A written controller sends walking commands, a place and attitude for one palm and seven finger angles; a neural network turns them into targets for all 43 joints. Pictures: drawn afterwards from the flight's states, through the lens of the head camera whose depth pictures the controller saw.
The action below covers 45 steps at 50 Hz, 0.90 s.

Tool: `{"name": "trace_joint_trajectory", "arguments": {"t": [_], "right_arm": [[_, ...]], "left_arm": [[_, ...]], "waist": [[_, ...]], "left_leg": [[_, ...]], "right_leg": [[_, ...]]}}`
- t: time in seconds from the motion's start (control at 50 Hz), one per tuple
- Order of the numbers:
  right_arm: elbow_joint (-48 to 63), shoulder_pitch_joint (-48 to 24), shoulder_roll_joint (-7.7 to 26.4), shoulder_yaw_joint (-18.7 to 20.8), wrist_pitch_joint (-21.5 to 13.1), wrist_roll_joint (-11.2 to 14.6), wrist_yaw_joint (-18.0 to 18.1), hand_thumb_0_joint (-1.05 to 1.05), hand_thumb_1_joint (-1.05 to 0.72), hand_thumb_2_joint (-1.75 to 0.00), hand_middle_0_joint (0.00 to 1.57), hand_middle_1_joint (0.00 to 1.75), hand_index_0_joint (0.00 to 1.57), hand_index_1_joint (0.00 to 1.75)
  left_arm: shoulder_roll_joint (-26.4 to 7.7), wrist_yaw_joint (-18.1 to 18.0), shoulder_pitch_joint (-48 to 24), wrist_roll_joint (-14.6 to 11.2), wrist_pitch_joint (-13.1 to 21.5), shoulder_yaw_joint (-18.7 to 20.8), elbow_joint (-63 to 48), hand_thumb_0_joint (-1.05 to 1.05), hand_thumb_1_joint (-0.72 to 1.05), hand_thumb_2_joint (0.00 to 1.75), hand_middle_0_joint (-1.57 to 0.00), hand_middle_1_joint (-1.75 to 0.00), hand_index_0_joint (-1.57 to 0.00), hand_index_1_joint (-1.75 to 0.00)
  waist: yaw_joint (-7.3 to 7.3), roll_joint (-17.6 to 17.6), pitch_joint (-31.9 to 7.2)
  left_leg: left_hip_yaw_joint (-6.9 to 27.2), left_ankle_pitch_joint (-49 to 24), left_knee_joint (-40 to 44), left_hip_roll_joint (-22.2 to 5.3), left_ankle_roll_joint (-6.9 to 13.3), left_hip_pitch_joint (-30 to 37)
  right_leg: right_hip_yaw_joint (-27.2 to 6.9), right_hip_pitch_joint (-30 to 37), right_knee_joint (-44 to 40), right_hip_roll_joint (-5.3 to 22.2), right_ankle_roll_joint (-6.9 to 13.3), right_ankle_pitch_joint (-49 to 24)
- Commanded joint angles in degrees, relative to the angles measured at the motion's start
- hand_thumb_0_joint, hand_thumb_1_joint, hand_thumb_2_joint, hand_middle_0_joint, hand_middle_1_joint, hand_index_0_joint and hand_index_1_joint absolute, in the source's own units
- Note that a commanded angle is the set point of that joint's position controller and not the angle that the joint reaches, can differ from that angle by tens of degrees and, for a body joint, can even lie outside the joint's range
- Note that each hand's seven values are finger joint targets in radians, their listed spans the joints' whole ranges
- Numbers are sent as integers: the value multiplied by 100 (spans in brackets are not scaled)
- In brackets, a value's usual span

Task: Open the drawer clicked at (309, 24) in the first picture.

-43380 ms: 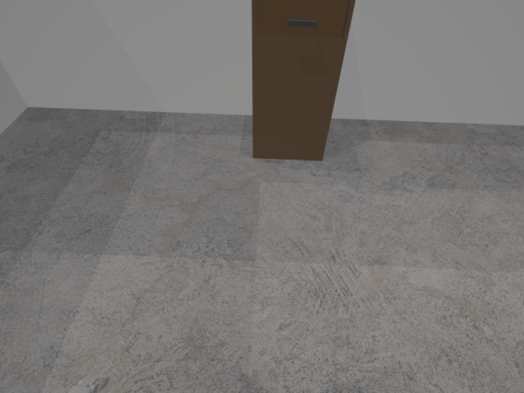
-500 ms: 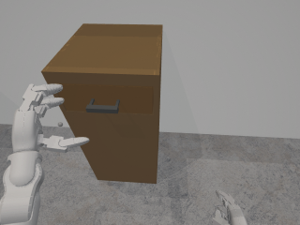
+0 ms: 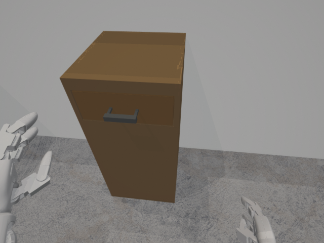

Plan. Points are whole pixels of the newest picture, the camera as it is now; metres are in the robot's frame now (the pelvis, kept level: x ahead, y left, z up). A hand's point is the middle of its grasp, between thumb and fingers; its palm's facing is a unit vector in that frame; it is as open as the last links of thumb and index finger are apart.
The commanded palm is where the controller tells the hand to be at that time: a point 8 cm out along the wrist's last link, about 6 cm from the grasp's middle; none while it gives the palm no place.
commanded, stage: draw the hand back to the body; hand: left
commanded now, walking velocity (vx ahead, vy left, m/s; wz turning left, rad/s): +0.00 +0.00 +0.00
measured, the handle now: (121, 114) +0.53 +0.23 +0.00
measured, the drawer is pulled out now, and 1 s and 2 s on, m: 0.00 0.00 0.00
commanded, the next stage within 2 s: step back with the hand held close in 0.18 s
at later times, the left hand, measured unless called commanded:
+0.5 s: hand (42, 172) +0.18 +0.25 +0.16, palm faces +0.36 -0.82 -0.45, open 7.4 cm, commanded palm +0.11 +0.30 +0.19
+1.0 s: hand (2, 223) +0.09 +0.26 +0.17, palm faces +0.44 -0.81 -0.38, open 7.4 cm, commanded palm +0.03 +0.30 +0.19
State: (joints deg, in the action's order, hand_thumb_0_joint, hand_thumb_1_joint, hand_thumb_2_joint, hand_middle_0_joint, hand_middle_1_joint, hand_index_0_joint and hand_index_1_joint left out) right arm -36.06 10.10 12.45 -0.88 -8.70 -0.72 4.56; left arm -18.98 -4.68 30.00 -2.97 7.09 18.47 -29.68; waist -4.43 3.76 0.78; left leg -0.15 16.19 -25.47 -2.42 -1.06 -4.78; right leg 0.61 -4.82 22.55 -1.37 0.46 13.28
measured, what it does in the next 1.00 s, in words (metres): shifts its weight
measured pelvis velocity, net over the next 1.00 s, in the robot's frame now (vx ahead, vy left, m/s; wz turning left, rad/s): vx -0.11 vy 0.03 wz -0.02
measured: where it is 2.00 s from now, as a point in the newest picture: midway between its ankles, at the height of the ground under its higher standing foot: outside the picture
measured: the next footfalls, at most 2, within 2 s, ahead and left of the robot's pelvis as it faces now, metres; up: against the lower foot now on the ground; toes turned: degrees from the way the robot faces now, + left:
right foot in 1.22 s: -0.22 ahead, -0.09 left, +0.00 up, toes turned +3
left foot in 1.54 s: -0.23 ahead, +0.12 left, +0.00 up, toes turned +2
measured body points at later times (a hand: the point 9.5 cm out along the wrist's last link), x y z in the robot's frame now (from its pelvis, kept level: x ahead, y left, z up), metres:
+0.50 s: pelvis -0.02 +0.02 +0.00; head -0.01 +0.01 +0.45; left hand +0.16 +0.30 +0.19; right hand +0.15 -0.22 -0.08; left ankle -0.02 +0.13 -0.74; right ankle -0.01 -0.11 -0.74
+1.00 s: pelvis -0.11 +0.03 -0.02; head -0.12 +0.04 +0.43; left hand +0.06 +0.30 +0.19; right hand +0.04 -0.22 -0.09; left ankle -0.02 +0.13 -0.74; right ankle -0.01 -0.11 -0.74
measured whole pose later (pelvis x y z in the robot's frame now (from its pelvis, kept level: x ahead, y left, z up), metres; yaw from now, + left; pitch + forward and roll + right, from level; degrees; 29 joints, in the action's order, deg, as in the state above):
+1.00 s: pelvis -0.11 +0.03 -0.02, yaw -1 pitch -1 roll -1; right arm -32.7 14.7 13.1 -0.3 -5.2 -2.7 5.1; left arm -18.4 -10.8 30.7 1.4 11.8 20.8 -34.9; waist 0.5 -0.1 -1.2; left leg -1.0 17.3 -39.5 -0.6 1.3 -25.7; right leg -1.0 -25.8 35.9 0.0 -0.6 14.3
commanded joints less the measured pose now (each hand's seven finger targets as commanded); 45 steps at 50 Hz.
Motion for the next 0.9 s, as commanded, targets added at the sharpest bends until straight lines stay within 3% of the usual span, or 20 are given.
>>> {"name": "trace_joint_trajectory", "arguments": {"t": [0.0, 0.02, 0.08, 0.18, 0.26, 0.28, 0.3, 0.34, 0.38, 0.4, 0.46, 0.5, 0.52, 0.56, 0.6, 0.7, 0.78, 0.8, 0.86, 0.88], "right_arm": [[850, -636, 537, 175, -294, -25, 89, 0, -90, -90, 20, 30, 20, 30], [870, -658, 519, 162, -293, -19, 94, 0, -90, -90, 20, 30, 20, 30], [886, -668, 507, 139, -336, -48, 62, 0, -90, -90, 20, 30, 20, 30], [896, -680, 500, 100, -381, -60, 24, 0, -90, -90, 20, 30, 20, 30], [869, -694, 488, 91, -386, -47, 21, 0, -90, -90, 20, 30, 20, 30], [1096, -529, 748, 167, -190, -1, 20, 0, -90, -90, 20, 30, 20, 30], [1083, -559, 674, 176, -94, -35, 20, 0, -90, -90, 20, 30, 20, 30], [1137, -468, 752, 237, 61, -138, 45, 0, -90, -90, 20, 30, 20, 30], [1241, -303, 728, 288, 132, -108, 24, 0, -90, -90, 20, 30, 20, 30], [1280, -335, 744, 319, 131, -115, 42, 0, -90, -90, 20, 30, 20, 30], [1497, -229, 699, 376, 210, -45, 5, 0, -90, -90, 20, 30, 20, 30], [1565, -258, 671, 418, 205, -40, 5, 0, -90, -90, 20, 30, 20, 30], [1584, -221, 638, 404, 233, -48, 6, 0, -90, -90, 20, 30, 20, 30], [1650, -230, 617, 421, 224, -22, -1, 0, -90, -90, 20, 30, 20, 30], [1621, -235, 617, 426, 188, -42, 26, 0, -90, -90, 20, 30, 20, 30], [1515, -159, 689, 416, 66, -123, 74, 0, -90, -90, 20, 30, 20, 30], [1394, -8, 741, 415, 5, -128, 68, 0, -90, -90, 20, 30, 20, 30], [1375, -10, 750, 438, -5, -152, 87, 0, -90, -90, 20, 30, 20, 30], [1225, 140, 764, 417, 56, -171, 94, 0, -90, -90, 20, 30, 20, 30], [1188, 145, 768, 413, 63, -170, 96, 0, -90, -90, 20, 30, 20, 30]], "left_arm": [[-913, -122, -944, -4, 290, 557, -945, 0, 90, 90, -20, -30, -20, -30], [-801, -126, -843, -22, 290, 479, -917, 0, 90, 90, -20, -30, -20, -30], [-893, -149, -921, 24, 312, 507, -1205, 0, 90, 90, -20, -30, -20, -30], [-903, -167, -828, 42, 289, 512, -1327, 0, 90, 90, -20, -30, -20, -30], [-857, -176, -729, 33, 275, 542, -1145, 0, 90, 90, -20, -30, -20, -30], [-1334, -201, -888, 31, 457, 1152, -1086, 0, 90, 90, -20, -30, -20, -30], [-1348, -182, -865, 77, 547, 1184, -1093, 0, 90, 90, -20, -30, -20, -30], [-897, -208, -601, 206, 490, 684, -1044, 0, 90, 90, -20, -30, -20, -30], [-746, -250, -290, 223, 491, 566, -1103, 0, 90, 90, -20, -30, -20, -30], [-810, -272, -222, 230, 520, 621, -1259, 0, 90, 90, -20, -30, -20, -30], [-937, -365, 303, 198, 541, 788, -1529, 0, 90, 90, -20, -30, -20, -30], [-1201, -415, 516, 184, 613, 1048, -1866, 0, 90, 90, -20, -30, -20, -30], [-1141, -450, 667, 176, 629, 1017, -1913, 0, 90, 90, -20, -30, -20, -30], [-1231, -485, 768, 149, 693, 1120, -2085, 0, 90, 90, -20, -30, -20, -30], [-1325, -522, 817, 137, 752, 1222, -2202, 0, 90, 90, -20, -30, -20, -30], [-1145, -583, 590, 189, 819, 1143, -2027, 0, 90, 90, -20, -30, -20, -30], [-925, -621, 205, 275, 835, 945, -1657, 0, 90, 90, -20, -30, -20, -30], [-969, -627, -7, 315, 849, 934, -1750, 0, 90, 90, -20, -30, -20, -30], [-935, -687, -196, 403, 843, 779, -1584, 0, 90, 90, -20, -30, -20, -30], [-1018, -701, -336, 428, 854, 800, -1680, 0, 90, 90, -20, -30, -20, -30]], "waist": [[149, -203, 22], [134, -107, -16], [72, 52, -314], [32, 110, -332], [20, 136, -102], [349, -194, 366], [304, -170, 360], [449, -569, 67], [477, -399, -428], [449, -159, -649], [451, -251, -1283], [399, -98, -1505], [413, -113, -1499], [428, -116, -1476], [427, 111, -1321], [469, 437, -780], [604, 151, -396], [621, -105, -281], [651, -602, -140], [657, -769, -222]], "left_leg": [[-200, -940, 378, 103, 160, -78], [-218, -867, 400, 109, 150, -69], [-139, -1033, 443, 111, 137, -30], [-79, -1103, 495, 94, 92, -147], [-45, -993, 551, 72, 53, -286], [5, -460, 384, 12, 171, -650], [75, -274, 326, 73, 180, -672], [127, -458, 109, 56, 155, -670], [99, -964, -76, -44, 160, -576], [91, -1378, -53, -70, 149, -566], [127, -2693, -142, -273, 104, -629], [96, -2884, -227, -291, 86, -688], [147, -3075, -228, -324, 66, -807], [173, -2824, -198, -363, 85, -1021], [238, -2404, -109, -370, 118, -1274], [451, -982, 296, -561, 279, -2255], [372, 1174, 30, -331, 312, -2689], [346, 1532, -119, -209, 274, -2594], [205, 1644, -1179, 105, 137, -1628], [186, 1462, -1408, 142, 131, -1248]], "right_leg": [[-4, -406, -581, 59, -5, -469], [10, -365, -573, 69, -10, -378], [40, -140, -443, 89, 34, -563], [77, -14, -363, 78, 58, -641], [114, -65, -368, 67, 72, -501], [-459, -992, -704, 225, 18, -440], [-498, -1098, -838, 294, 35, -330], [-573, -1150, -742, 380, 86, -344], [-605, -932, -466, 487, 140, -887], [-538, -755, -278, 480, 140, -1324], [-326, -232, 403, 447, 92, -2421], [-314, -186, 612, 468, 79, -2638], [-253, -161, 736, 444, 86, -2694], [-255, -203, 880, 427, 69, -2474], [-275, -297, 895, 390, 60, -2233], [-188, -392, 1170, 161, -7, -1015], [-668, -987, 714, 393, 136, -32], [-866, -1324, 355, 453, 187, 409], [-1316, -2813, -603, 916, 416, 2066], [-1353, -3164, -701, 1061, 471, 2177]]}}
